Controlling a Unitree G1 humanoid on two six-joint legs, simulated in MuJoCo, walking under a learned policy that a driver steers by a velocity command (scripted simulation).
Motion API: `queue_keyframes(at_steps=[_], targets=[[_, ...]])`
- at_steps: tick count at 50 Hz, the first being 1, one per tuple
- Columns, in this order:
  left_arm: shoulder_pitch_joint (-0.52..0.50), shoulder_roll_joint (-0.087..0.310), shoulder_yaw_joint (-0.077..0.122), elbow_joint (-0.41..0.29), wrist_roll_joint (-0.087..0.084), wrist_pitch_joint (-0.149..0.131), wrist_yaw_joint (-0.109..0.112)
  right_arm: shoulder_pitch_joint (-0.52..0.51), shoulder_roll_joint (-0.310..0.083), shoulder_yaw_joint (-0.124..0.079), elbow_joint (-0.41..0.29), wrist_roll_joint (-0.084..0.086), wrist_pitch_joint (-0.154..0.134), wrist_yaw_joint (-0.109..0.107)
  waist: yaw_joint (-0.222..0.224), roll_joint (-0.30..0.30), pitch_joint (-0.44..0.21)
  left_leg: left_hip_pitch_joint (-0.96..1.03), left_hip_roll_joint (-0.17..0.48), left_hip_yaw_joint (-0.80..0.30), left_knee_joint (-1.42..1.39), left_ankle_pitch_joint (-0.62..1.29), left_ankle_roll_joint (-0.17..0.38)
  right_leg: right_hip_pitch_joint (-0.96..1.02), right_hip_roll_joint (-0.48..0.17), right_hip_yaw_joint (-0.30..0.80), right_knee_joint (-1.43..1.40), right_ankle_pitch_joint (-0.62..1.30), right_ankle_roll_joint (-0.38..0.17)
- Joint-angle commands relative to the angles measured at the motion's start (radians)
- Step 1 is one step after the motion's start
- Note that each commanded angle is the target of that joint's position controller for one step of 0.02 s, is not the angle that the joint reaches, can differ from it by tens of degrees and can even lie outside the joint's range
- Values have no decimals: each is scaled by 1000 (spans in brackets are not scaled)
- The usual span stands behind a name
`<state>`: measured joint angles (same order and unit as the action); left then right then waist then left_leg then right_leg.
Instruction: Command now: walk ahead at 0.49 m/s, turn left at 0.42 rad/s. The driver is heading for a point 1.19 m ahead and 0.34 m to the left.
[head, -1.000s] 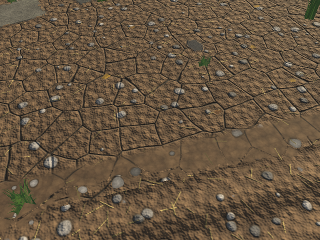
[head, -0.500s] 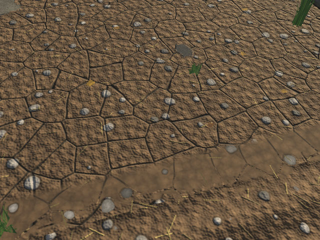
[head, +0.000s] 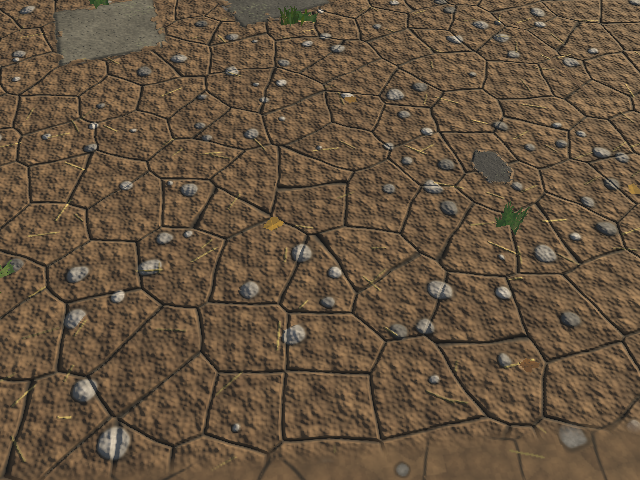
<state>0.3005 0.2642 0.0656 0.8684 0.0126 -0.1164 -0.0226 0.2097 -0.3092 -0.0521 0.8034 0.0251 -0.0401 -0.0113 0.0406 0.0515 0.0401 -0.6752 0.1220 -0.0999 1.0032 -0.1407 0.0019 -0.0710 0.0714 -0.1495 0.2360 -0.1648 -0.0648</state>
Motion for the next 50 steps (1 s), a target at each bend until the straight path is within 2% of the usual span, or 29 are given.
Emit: queue_keyframes(at_steps=[1, 5, 8, 10, 11, 12, 13, 14, 15, 16, 17, 18, 19, 20, 23, 28, 30, 33, 35, 36, 37, 38, 39, 40, 41, 42, 43, 45, 50], targets=[[-99, 138, 25, -70, 0, -17, 13, 5, -28, -2, -57, -4, -13, 15, -30, -88, 30, 41, 18, 10, -161, 181, -5, -91, -269, 72, -154, 206, -129], [-17, 175, 33, -38, -15, 7, 23, -144, -7, 10, -125, -4, -19, 44, 36, -63, 59, 6, 1, 82, -325, 221, 13, 39, -309, 19, -127, 236, -116], [14, 194, 41, -21, -29, 38, 27, -197, -20, 6, -179, -3, -17, 64, 38, -74, 62, -34, -21, 116, -378, 111, 47, 171, -351, -2, -50, 347, -94], [-10, 221, 48, -31, -32, 56, 34, -157, -51, -11, -195, -3, -11, 71, -6, -110, 9, 62, -78, 170, -384, 5, 84, 208, -357, -31, 73, 647, -68], [-24, 233, 51, -38, -32, 65, 38, -79, -81, -28, -185, -2, -7, 71, -56, -127, -47, 171, -120, 197, -381, -39, 108, 203, -349, -47, 200, 797, -54], [-43, 230, 48, -47, -34, 74, 44, 68, -126, -58, -153, 1, -4, 64, -141, -115, -126, 374, -169, 211, -432, -7, 142, 138, -316, -75, 401, 833, -25], [-30, 199, 33, -64, -20, 70, 49, 241, -204, -95, -113, 4, 6, 45, -214, -34, -224, 684, -110, 69, -457, 12, 194, -85, -275, -78, 693, 603, 19], [69, 43, -14, -119, 12, 41, 32, 222, -317, -113, -119, 8, 4, 35, -89, 232, -297, 1018, 149, -499, -538, -138, 378, -556, -63, -13, 1049, -336, 86], [-13, 118, -8, -127, -20, -1, 16, 249, -241, -89, -157, -5, -12, 40, -156, 120, -437, 1098, 225, -766, -689, -243, 433, -677, -31, 232, 1175, -442, 74], [-112, 170, 7, -160, -58, -23, 6, 215, -181, -72, -149, -15, -24, 42, -170, 66, -296, 1019, 195, -614, -711, -185, 373, -762, -85, 253, 1164, -345, 48], [-131, 158, 0, -167, -51, -34, 9, 155, -155, -65, -156, -11, -30, 42, -128, -8, -198, 872, 150, -479, -708, -87, 335, -740, -130, 244, 1078, -254, 35], [-132, 158, 4, -157, -27, -35, 17, 83, -126, -56, -171, -12, -31, 40, -84, -50, -136, 730, 111, -380, -714, 36, 308, -675, -163, 240, 985, -202, 41], [-114, 168, 12, -151, -14, -25, 18, 40, -98, -45, -191, -23, -31, 36, -48, -36, -115, 637, 80, -317, -736, 135, 297, -600, -185, 246, 936, -165, 47], [-100, 165, 14, -153, -8, -12, 17, 26, -99, -44, -200, -27, -31, 34, -30, -22, -107, 583, 67, -297, -756, 186, 300, -560, -187, 243, 905, -147, 60], [-124, 124, 5, -168, 6, 15, 21, 50, -131, -54, -192, -15, -35, 17, -23, -30, -73, 482, 31, -203, -783, 296, 304, -543, -172, 210, 767, -68, 114], [-311, 84, -14, -219, -4, 11, 13, 119, -152, -61, -164, -6, -20, -6, -95, 21, -36, 425, -44, -143, -764, 142, 223, -467, -99, 193, 390, 236, 137], [-357, 95, -12, -237, -14, 4, 6, 152, -157, -64, -148, -2, -16, -6, -113, 33, -31, 442, -26, -185, -746, 93, 212, -438, -80, 203, 328, 267, 130], [-364, 133, 3, -247, -18, -8, -4, 168, -142, -62, -136, 2, -6, -11, -104, 51, -34, 536, 10, -275, -665, 57, 197, -426, -74, 237, 256, 198, 102], [-313, 154, 16, -238, -21, -18, -5, 151, -141, -64, -139, -1, 1, -14, -71, 83, -41, 566, 23, -321, -605, 97, 182, -363, -71, 232, 238, 107, 71], [-233, 168, 28, -216, -18, -24, -1, 134, -124, -58, -145, -2, 4, -13, -27, 86, -73, 555, -8, -313, -539, 144, 161, -252, -66, 210, 194, 113, 46], [-119, 202, 43, -200, -4, -29, 6, 127, -78, -41, -158, -9, 3, -9, 28, 54, -177, 497, -62, -265, -362, 140, 128, -42, -144, 265, 207, 108, -1], [18, 277, 62, -190, 14, -26, 14, 200, -19, -22, -181, -7, -2, -8, 38, -129, -334, 227, -179, -143, -38, -93, 58, 320, -359, 556, 208, 12, -114], [74, 274, 65, -153, -4, -12, 3, 283, -26, -12, -191, 9, -9, -10, 11, -388, -392, -21, -212, -85, 199, -465, 24, 451, -494, 939, 98, -236, -211], [36, 186, 43, -165, -21, -7, 1, 242, -114, -31, -165, 17, -8, -10, 29, -251, -259, -103, -151, -112, 292, -401, 15, 350, -466, 895, 55, -390, -183], [-2, 146, 31, -169, -17, 2, 4, 150, -133, -36, -174, 8, -5, -9, 38, -165, -150, -105, -118, -74, 304, -318, 12, 224, -423, 741, 47, -339, -147], [-41, 130, 22, -165, -7, 7, 3, 92, -121, -34, -188, -6, -7, -8, 23, -116, -74, -81, -93, -53, 263, -261, 12, 98, -379, 632, 24, -221, -137], [-63, 110, 14, -158, -1, 7, 3, 66, -106, -36, -196, -13, -8, -5, 2, -119, -39, -52, -66, -53, 212, -221, 15, 21, -345, 557, 3, -127, -135], [-70, 101, 11, -143, -2, 1, 3, 83, -66, -28, -192, -4, -7, 5, -27, -154, -34, 14, -45, -30, 136, -195, 17, -49, -303, 457, -37, -17, -138], [-43, 165, 26, -101, -24, 1, 7, -25, -15, 0, -223, -21, -20, 16, -11, -123, -24, 17, -17, 36, -144, -31, -4, -52, -295, 313, -91, 176, -165]])
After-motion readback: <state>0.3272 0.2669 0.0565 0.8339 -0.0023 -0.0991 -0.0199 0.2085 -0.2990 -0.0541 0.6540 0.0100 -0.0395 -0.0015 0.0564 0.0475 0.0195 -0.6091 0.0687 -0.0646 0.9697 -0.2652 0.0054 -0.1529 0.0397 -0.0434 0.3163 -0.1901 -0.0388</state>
